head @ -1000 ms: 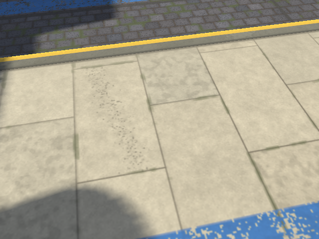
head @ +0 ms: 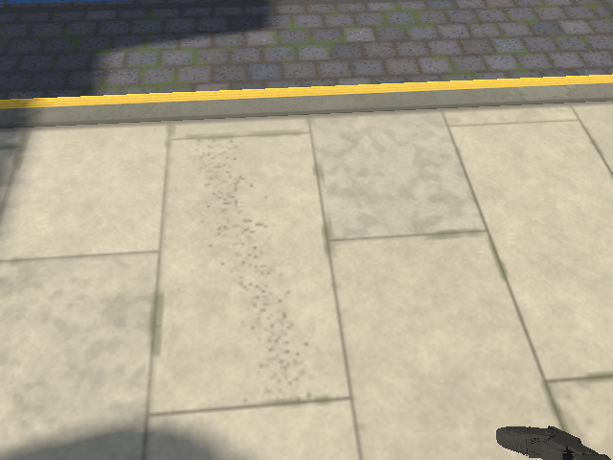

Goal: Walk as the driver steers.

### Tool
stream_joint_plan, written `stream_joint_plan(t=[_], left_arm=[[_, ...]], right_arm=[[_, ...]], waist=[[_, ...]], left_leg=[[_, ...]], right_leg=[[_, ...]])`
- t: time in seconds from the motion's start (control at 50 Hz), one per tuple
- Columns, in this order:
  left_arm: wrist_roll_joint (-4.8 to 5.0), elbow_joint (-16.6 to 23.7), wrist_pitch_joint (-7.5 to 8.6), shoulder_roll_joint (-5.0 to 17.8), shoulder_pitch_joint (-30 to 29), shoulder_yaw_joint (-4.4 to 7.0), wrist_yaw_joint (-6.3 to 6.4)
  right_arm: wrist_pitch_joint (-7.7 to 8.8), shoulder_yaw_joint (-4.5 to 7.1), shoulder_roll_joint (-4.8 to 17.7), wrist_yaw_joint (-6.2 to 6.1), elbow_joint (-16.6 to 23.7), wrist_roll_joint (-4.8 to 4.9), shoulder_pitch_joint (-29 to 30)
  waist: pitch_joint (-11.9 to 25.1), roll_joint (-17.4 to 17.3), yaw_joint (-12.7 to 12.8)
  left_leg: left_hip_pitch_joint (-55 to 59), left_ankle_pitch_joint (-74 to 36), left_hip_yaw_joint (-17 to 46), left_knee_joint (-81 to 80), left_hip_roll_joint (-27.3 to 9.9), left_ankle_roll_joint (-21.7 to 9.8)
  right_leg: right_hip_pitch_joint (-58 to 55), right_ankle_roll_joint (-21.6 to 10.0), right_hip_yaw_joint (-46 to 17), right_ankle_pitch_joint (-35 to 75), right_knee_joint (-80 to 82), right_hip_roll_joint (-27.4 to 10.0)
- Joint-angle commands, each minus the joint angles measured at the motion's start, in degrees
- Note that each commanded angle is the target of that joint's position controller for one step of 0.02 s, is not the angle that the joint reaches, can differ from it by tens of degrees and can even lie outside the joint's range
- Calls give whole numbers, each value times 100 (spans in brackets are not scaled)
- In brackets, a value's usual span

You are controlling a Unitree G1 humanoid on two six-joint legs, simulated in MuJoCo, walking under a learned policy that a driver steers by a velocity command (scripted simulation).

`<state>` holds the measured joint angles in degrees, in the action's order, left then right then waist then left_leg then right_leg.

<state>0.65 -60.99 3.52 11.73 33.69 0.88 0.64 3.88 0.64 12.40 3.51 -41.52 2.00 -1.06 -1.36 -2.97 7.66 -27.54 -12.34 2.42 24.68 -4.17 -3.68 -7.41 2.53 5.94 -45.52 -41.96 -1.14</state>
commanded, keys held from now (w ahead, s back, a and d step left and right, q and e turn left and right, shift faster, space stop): w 0.52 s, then no key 0.48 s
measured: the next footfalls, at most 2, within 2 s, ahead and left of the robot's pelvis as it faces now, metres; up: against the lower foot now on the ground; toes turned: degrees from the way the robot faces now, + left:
right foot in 0.50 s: +0.45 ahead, -0.12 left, +0.00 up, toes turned -3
left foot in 0.94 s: +0.58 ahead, +0.09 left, +0.00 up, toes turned -1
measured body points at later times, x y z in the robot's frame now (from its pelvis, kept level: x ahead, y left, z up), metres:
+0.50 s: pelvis +0.28 -0.02 -0.03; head +0.30 -0.03 +0.42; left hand +0.51 +0.21 -0.10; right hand +0.26 -0.29 -0.17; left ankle +0.15 +0.12 -0.75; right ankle +0.41 -0.12 -0.75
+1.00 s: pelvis +0.46 -0.03 -0.01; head +0.48 -0.02 +0.44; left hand +0.52 +0.22 -0.16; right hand +0.60 -0.28 -0.14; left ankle +0.54 +0.09 -0.75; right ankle +0.41 -0.12 -0.75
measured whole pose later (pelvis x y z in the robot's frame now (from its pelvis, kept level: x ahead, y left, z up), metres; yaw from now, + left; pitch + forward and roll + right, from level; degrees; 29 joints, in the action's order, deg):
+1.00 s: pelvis +0.46 -0.03 -0.01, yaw +0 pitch +2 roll -1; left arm -0.4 -57.9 3.1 12.5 11.6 2.3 1.0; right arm 1.4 2.8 12.4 -1.4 -56.0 -0.5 -3.6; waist 0.0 -0.5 1.6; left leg -21.5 6.7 1.3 26.7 -1.3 -0.2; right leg 9.3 -2.2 3.6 -17.6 -25.2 2.8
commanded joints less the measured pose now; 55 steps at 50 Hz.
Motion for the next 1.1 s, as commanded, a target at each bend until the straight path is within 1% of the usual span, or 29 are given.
stream_joint_plan(t=[0.02,0.04,0.06,0.08,0.1,0.14,0.16,0.2,0.24,0.26,0.36,0.42,0.46,0.48,0.5,0.52,0.54,0.56,0.58,0.6,0.64,0.72,0.8,0.9,0.94,0.96,0.98,1.02,1.1], left_arm=[[45,175,19,568,-78,231,92],[213,74,269,116,956,65,-28],[444,418,449,359,500,130,-35],[534,792,443,420,-448,146,40],[406,1034,381,592,-1292,173,175],[113,1055,188,488,-1024,183,246],[61,1068,119,376,-1002,216,215],[60,1228,53,409,-1236,281,195],[-83,1425,96,480,-1756,302,179],[-90,1493,112,423,-1947,283,140],[66,1788,101,479,-3180,224,-24],[37,2003,159,585,-3703,238,-127],[36,1975,204,654,-3526,270,-189],[33,1827,214,782,-3049,353,-198],[14,1487,229,1095,-1984,513,-175],[-75,1277,227,1718,-944,675,-150],[-33,1148,204,1695,-620,657,-196],[-47,1235,211,1307,-950,535,-179],[-76,1379,214,1138,-1602,464,-152],[-90,1452,208,960,-2072,404,-157],[-145,1381,216,688,-2372,335,-192],[-150,1114,198,788,-2362,322,-74],[-115,852,99,949,-2153,333,29],[-62,553,-12,831,-2154,293,49],[-33,454,-27,739,-1950,268,49],[-133,404,3,673,-1556,266,39],[-132,234,-9,455,-1084,228,44],[-87,266,-136,544,-1597,215,91],[-100,230,-318,607,-1811,231,132]], right_arm=[[-4,505,1255,-157,-750,-20,-2644],[36,456,1393,-101,-796,-165,-3020],[-59,556,1504,-54,-1033,-21,-3382],[-106,511,1273,-116,-1140,29,-2893],[-92,414,961,-190,-1006,10,-2021],[97,310,744,-155,-730,-247,-928],[157,236,508,-132,-824,-267,-742],[211,217,619,-161,-955,-207,-693],[197,239,742,-327,-1120,-273,-1063],[186,255,806,-378,-1149,-239,-1152],[136,386,1081,-425,-1363,-25,-1709],[42,434,1087,-414,-1525,-13,-2055],[-41,466,1154,-417,-1537,-31,-2029],[-72,449,1134,-407,-1513,-53,-1909],[-76,383,944,-404,-1448,-100,-1834],[3,238,493,-386,-1292,-166,-2114],[154,170,370,-342,-1336,-181,-2278],[228,331,930,-336,-1341,-60,-1892],[242,346,1006,-376,-1229,-22,-1503],[196,354,923,-429,-1228,-77,-1308],[14,376,710,-484,-1283,-133,-1431],[-123,317,387,-518,-1260,-213,-1309],[-169,287,427,-497,-1173,-187,-692],[-205,311,558,-483,-1168,-229,-351],[-171,369,764,-495,-1276,-310,-538],[-178,423,1051,-523,-1294,-316,-561],[-236,407,927,-535,-1365,-257,-526],[-337,332,518,-489,-1353,-166,-278],[-311,340,615,-474,-1432,-194,-139]], waist=[[1288,-667,-1573],[2656,-1864,-1384],[3193,-1828,-1664],[2222,-1030,-1475],[1135,94,-1312],[833,504,-626],[588,255,-471],[-95,-134,-329],[-93,-141,-457],[-35,-111,-504],[-200,108,-970],[-311,203,-1138],[-131,49,-985],[154,30,-695],[842,178,-281],[1847,1165,-128],[2370,2008,-147],[1835,1459,-138],[1224,1088,-313],[899,662,-516],[701,648,-882],[716,712,-1075],[773,789,-846],[495,760,-824],[570,406,-882],[786,20,-574],[1018,-418,-356],[656,-258,-563],[547,-51,-598]], left_leg=[[4926,-1839,253,1456,-520,-373],[6272,-1781,2278,1795,-1591,-1446],[6161,1094,3466,215,-1876,-1808],[5336,2967,3550,-582,-1814,-1598],[3947,3185,3094,-993,-1531,-1368],[1869,2308,2839,-1016,-1701,-1463],[1153,2099,2456,-1052,-1534,-1317],[279,1802,1270,-1431,-882,-1051],[228,1044,689,-1479,-604,-1041],[280,927,496,-1486,-509,-1001],[1380,1790,552,-1576,-787,-906],[2306,1775,686,-1248,-1034,-807],[2528,1194,638,-837,-1027,-686],[2461,267,435,-258,-820,-568],[1966,-345,113,963,-453,-397],[-17,1136,-402,3248,251,17],[-1364,4401,39,4489,819,198],[-1928,4305,396,5045,526,158],[-1891,3798,260,4963,245,129],[-1541,3432,127,4666,38,181],[-754,3142,109,4015,-168,231],[-201,2355,-4,2656,-48,396],[369,1394,-84,1337,114,427],[681,1618,-36,513,154,226],[1467,131,106,-202,14,20],[2188,-1146,357,110,-317,-173],[2690,-1064,504,342,-468,-533],[2201,186,520,174,-284,-484],[1966,166,379,215,-91,-318]], right_leg=[[3879,-222,-318,1892,-4166,-206],[5109,-162,-1531,-87,-6410,484],[5574,-198,-1664,468,-6438,397],[6214,-228,-1070,1073,-6106,-9],[6302,-232,-702,1698,-5760,-228],[5158,-284,-1114,2444,-5066,-752],[4877,-386,-1296,2700,-4831,-864],[4674,-357,-1216,3380,-3145,-895],[4393,-215,-977,4188,-1865,-798],[4189,-222,-908,4653,-1196,-744],[4192,-263,-794,5166,561,-486],[4569,-453,-769,4536,979,-416],[4041,-604,-558,3969,1222,-240],[3258,-723,-379,3898,1387,-54],[1732,-931,-513,4100,1230,-111],[-679,-1652,-2464,4045,1302,-1468],[-1566,-2173,-4520,3740,2177,-2173],[-1206,-1971,-4162,4003,2254,-2066],[-309,-1785,-3237,5076,2252,-1909],[530,-1677,-2525,6057,2328,-1652],[1478,-1477,-1765,6855,2552,-1310],[1900,-1502,-970,7912,2681,-1065],[1828,-1314,-679,7607,2683,-924],[1622,-1326,-975,6410,2416,-1042],[1709,-959,-945,5549,1954,-676],[2079,-751,-786,4727,1715,-301],[2472,-545,-647,3741,1801,-87],[2444,-384,-495,3162,1885,20],[2110,-403,-538,3562,1862,-54]])
Velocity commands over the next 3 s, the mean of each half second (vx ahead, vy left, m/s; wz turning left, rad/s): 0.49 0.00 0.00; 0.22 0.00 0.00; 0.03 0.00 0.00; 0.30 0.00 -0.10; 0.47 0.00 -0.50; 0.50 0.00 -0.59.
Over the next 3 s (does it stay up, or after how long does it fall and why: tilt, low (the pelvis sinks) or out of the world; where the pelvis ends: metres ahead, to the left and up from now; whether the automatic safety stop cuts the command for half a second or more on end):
stays up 1.13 -0.14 -0.01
